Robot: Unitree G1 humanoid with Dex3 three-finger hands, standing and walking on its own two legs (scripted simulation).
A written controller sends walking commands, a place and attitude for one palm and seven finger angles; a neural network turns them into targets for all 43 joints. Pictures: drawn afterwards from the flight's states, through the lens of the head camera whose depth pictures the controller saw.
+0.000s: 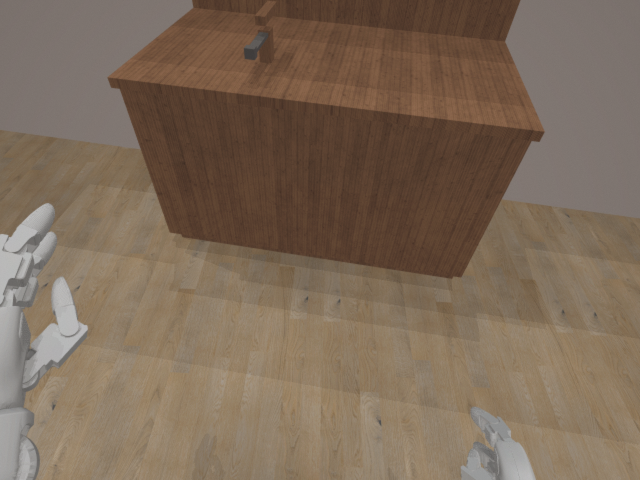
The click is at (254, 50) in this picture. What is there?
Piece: tap's lever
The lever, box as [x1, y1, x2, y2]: [244, 45, 256, 59]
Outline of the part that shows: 246,45 244,47 245,58 254,59 256,57 256,46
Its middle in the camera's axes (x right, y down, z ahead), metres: -0.19 -0.50 +1.03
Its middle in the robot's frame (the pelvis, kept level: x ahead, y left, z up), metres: +1.10 +0.26 +0.05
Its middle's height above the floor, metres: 0.82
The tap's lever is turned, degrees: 0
